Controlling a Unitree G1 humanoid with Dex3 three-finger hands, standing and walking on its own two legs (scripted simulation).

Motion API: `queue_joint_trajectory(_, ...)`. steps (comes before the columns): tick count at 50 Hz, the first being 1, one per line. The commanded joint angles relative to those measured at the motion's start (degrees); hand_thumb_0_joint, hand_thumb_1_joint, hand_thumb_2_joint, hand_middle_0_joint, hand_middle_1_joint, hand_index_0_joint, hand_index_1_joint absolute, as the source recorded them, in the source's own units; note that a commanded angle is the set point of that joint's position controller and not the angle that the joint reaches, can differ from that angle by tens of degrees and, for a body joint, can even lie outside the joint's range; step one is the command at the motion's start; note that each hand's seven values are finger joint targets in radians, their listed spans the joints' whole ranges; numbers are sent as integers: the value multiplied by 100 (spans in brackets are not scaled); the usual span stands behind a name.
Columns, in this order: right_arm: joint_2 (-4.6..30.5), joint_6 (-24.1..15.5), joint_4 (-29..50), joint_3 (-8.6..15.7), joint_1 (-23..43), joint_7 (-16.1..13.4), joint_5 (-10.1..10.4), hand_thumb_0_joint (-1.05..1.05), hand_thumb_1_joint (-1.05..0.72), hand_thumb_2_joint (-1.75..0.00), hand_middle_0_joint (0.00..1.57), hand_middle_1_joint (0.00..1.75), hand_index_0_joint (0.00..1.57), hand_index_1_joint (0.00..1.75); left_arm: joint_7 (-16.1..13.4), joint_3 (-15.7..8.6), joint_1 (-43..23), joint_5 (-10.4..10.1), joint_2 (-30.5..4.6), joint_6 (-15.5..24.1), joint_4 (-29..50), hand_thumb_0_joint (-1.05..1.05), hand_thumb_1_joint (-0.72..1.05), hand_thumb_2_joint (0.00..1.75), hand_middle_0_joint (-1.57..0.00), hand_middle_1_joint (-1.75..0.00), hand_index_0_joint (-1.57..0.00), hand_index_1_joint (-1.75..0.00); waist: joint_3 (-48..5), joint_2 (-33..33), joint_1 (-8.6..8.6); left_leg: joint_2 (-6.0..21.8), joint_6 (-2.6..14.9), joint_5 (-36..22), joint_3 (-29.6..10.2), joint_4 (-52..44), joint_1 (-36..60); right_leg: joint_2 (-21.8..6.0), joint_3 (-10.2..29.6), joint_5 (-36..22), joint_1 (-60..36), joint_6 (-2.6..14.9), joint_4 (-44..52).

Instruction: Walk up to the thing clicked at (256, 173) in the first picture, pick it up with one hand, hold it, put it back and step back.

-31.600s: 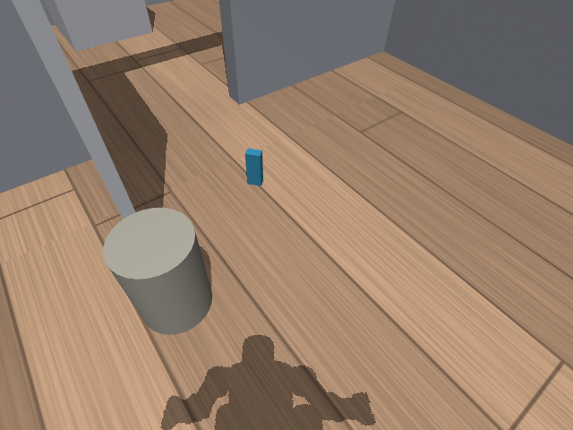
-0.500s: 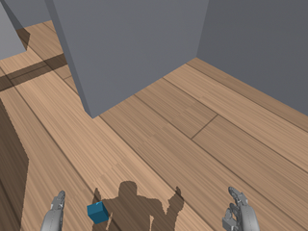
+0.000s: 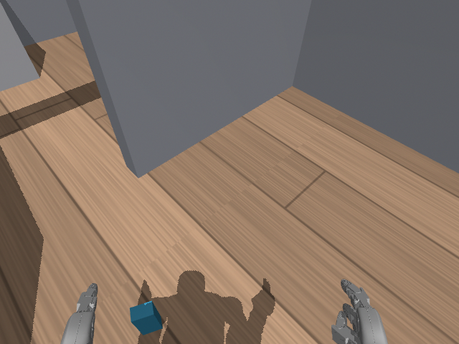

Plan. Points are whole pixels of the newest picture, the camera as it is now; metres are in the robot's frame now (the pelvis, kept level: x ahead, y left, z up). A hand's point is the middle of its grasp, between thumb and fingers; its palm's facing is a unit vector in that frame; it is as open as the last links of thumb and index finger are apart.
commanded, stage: home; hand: left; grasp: from the side
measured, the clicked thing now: (147, 318) +0.33 +0.27 -0.62
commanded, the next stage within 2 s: stand in 0.04 s
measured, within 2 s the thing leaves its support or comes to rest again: neither
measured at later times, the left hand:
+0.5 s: hand out of the picture +0.15 +0.20 -0.09, palm faces -0.01 -0.94 -0.33, open 11.5 cm
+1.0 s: hand out of the picture +0.04 +0.25 -0.11, palm faces +0.00 -0.94 -0.33, open 7.4 cm
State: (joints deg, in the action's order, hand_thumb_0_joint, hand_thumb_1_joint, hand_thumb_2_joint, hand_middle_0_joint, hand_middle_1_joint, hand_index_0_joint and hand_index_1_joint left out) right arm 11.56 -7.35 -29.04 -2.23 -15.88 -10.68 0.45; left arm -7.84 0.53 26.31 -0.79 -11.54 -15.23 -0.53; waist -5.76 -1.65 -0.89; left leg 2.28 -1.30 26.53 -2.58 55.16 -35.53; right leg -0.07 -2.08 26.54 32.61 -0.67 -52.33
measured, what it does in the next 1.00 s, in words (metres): rises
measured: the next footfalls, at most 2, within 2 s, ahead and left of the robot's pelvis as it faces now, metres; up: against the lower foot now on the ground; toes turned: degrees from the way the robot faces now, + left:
none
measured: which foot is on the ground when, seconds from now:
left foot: down 0.00-1.00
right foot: down 0.00-1.00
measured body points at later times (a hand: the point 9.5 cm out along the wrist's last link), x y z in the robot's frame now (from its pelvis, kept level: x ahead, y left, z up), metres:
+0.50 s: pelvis -0.01 +0.00 +0.01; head +0.01 +0.00 +0.46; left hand +0.15 +0.25 -0.07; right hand +0.14 -0.25 -0.09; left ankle +0.01 +0.13 -0.69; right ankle +0.00 -0.13 -0.69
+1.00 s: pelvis -0.01 +0.01 +0.05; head -0.01 +0.01 +0.50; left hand +0.04 +0.30 -0.09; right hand +0.06 -0.27 -0.09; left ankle +0.01 +0.13 -0.69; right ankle +0.00 -0.13 -0.69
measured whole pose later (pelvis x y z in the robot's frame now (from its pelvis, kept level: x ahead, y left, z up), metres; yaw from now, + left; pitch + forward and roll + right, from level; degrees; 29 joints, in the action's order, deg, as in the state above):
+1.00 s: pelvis -0.01 +0.01 +0.05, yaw +0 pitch -4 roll +0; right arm 17.1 0.0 -60.0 0.6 -10.3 -0.5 -1.8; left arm -1.4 -0.3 11.6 1.2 -18.2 0.4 -58.9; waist 3.6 0.1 0.8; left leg 0.0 0.1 13.1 -0.3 28.5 -11.5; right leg -2.4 -0.5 14.1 9.9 -1.9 -27.9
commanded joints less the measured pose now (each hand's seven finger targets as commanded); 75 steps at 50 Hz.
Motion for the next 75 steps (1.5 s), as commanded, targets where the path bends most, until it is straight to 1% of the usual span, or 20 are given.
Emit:
queue_joint_trajectory(1, 645, -317, 912, 302, 395, -55, -11, 0, -90, -90, 20, 30, 20, 30, -43, -289, -171, 57, -576, 268, 1071, 0, -57, 5, -5, -5, -5, -5, -523, -96, -22, -164, 139, -1229, 230, -906, 526, 129, -122, -1171, -186, 80, 893)
queue_joint_trajectory(5, 643, -312, 925, 313, 411, -57, -9, 0, -90, -90, 20, 30, 20, 30, -50, -393, -226, 55, -667, 300, 1228, 0, -58, 4, -5, -5, -5, -5, -572, -86, 24, -174, 149, -1062, 248, -925, 498, 118, -102, -1013, -187, 85, 961)
queue_joint_trajectory(7, 651, -312, 918, 317, 386, -53, -17, 0, -90, -90, 20, 30, 20, 30, -31, -294, -129, 52, -546, 291, 1087, 0, -56, 5, -5, -5, -5, -5, -597, -19, -45, -160, 156, -1159, 238, -899, 536, 124, -100, -1122, -224, 76, 935)
queue_joint_trajectory(9, 647, -311, 900, 323, 377, -66, -21, 0, -90, -90, 20, 30, 20, 30, -35, -296, -67, 62, -534, 281, 1044, 0, -40, 21, -20, -21, -20, -21, -595, 24, -49, -166, 157, -1268, 249, -844, 541, 117, -96, -1265, -238, 61, 929)
queue_joint_trajectory(10, 655, -313, 918, 320, 388, -65, -10, 0, -90, -90, 20, 30, 20, 30, -37, -299, -160, 57, -574, 280, 1019, 0, -32, 29, -20, -29, -20, -29, -556, 19, -37, -178, 157, -1221, 261, -858, 495, 115, -100, -1208, -210, 61, 925)
queue_joint_trajectory(14, 659, -314, 911, 323, 396, -49, -26, 0, -90, -90, 20, 30, 20, 30, -31, -263, -224, 61, -514, 312, 1039, 0, 0, 61, -20, -30, -20, -30, -492, -48, -46, -159, 145, -957, 233, -966, 472, 146, -124, -916, -132, 90, 923)
queue_joint_trajectory(18, 658, -330, 932, 325, 407, -68, -14, 0, -90, -90, 20, 30, 20, 30, -45, -282, -187, 68, -565, 320, 1082, 0, 32, 90, -20, -30, -20, -30, -602, 20, -43, -168, 155, -1057, 241, -923, 522, 129, -107, -1008, -188, 78, 935)
queue_joint_trajectory(19, 1516, 71, -369, 566, 670, 273, -658, 0, -90, -90, 20, 30, 20, 30, 228, -552, -1226, 615, -1351, 979, -928, 0, 40, 90, -20, -30, -20, -30, 316, 367, 167, 53, 337, -1934, -148, -1204, 730, -303, 438, -1424, -783, 419, 1039)
queue_joint_trajectory(20, 1473, 246, -630, 635, 596, 483, -725, 0, -90, -90, 20, 30, 20, 30, 376, -592, -944, 662, -1406, 1238, -1510, 0, 48, 90, -20, -30, -20, -30, -82, 581, 180, 36, 454, -1847, 28, -1073, 988, -446, 630, -1610, -938, 543, 1144)
queue_joint_trajectory(21, 1414, 311, -677, 631, 567, 572, -701, 0, -90, -90, 20, 30, 20, 30, 448, -584, -994, 656, -1421, 1385, -1698, 0, 56, 90, -20, -30, -20, -30, -127, 567, 128, 35, 518, -1816, 14, -1121, 1107, -483, 752, -1658, -943, 593, 1139)
queue_joint_trajectory(24, 1362, 368, -865, 621, 580, 838, -421, 0, -90, -90, 20, 30, 20, 30, 598, -491, -1243, 459, -1509, 1635, -2268, 0, 80, 90, -20, -30, -20, -30, -74, 106, 119, 6, 522, -1421, -150, -1552, 1312, -473, 770, -1293, -1053, 500, 1293)
queue_joint_trajectory(26, 1427, 374, -996, 661, 679, 914, -338, 0, -90, -90, 20, 30, 20, 30, 640, -500, -1249, 359, -1499, 1660, -2665, 0, 90, 90, -20, -30, -20, -30, -52, 143, 210, 43, 486, -1305, -179, -1700, 1485, -437, 713, -1238, -1022, 437, 1426)
queue_joint_trajectory(32, 1432, 481, -1542, 687, 798, 986, -338, 0, -90, -90, 20, 30, 20, 30, 614, -463, -1565, 351, -1611, 1757, -3699, 0, 90, 90, -20, -30, -20, -30, 300, 152, 170, 89, 454, -1040, -268, -2238, 1594, -501, 685, -1047, -1335, 365, 1972)
queue_joint_trajectory(35, 1490, 496, -1811, 679, 744, 989, -311, 0, -90, -90, 20, 30, 20, 30, 594, -430, -1543, 307, -1625, 1786, -4129, 0, 90, 90, -20, -30, -20, -30, 328, 93, 154, 142, 434, -1441, -296, -2404, 1837, -532, 663, -1520, -1568, 330, 2160)
queue_joint_trajectory(47, 1708, 580, -2703, 577, 787, 943, -207, 0, -90, -90, 20, 30, 20, 30, 577, -324, -1663, 218, -1774, 1717, -5422, 0, 90, 90, -20, -30, -20, -30, 560, 62, 145, 334, 309, -1925, -389, -3370, 2463, -617, 605, -1781, -2293, 197, 2993)
queue_joint_trajectory(53, 1753, 603, -2971, 558, 913, 956, -187, 0, -90, -90, 20, 30, 20, 30, 602, -275, -1778, 221, -1785, 1707, -5801, 0, 90, 90, -20, -30, -20, -30, 766, 92, 159, 351, 258, -1446, -428, -3750, 2472, -627, 575, -1464, -2367, 147, 3295)
queue_joint_trajectory(58, 1795, 652, -3105, 562, 949, 978, -192, 0, -90, -90, 20, 30, 20, 30, 622, -290, -1847, 229, -1846, 1686, -6024, 0, 90, 90, -20, -30, -20, -30, 990, 3, 146, 346, 250, -685, -470, -4006, 2243, -584, 561, -1119, -2335, 103, 3420)
queue_joint_trajectory(64, 1778, 620, -3178, 542, 1043, 1001, -167, 0, -90, -90, 20, 30, 20, 30, 637, -270, -1916, 228, -1849, 1719, -6155, 0, 90, 90, -20, -30, -20, -30, 813, 61, 147, 334, 225, -1134, -428, -3961, 2449, -663, 614, -1280, -2389, 102, 3539)
queue_joint_trajectory(70, 1824, 651, -3276, 530, 1026, 1005, -166, 0, -90, -90, 20, 30, 20, 30, 652, -272, -1943, 218, -1922, 1696, -6248, 0, 90, 90, -20, -30, -20, -30, 882, 43, 129, 370, 244, -821, -444, -4008, 2390, -664, 634, -1031, -2315, 111, 3591)
queue_joint_trajectory(75, 1839, 640, -3300, 499, 1034, 1017, -137, 0, -90, -90, 20, 30, 20, 30, 659, -269, -1927, 212, -1934, 1713, -6306, 0, 90, 90, -20, -30, -20, -30, 783, 101, 118, 346, 232, -1048, -407, -3955, 2484, -677, 649, -1147, -2338, 99, 3626)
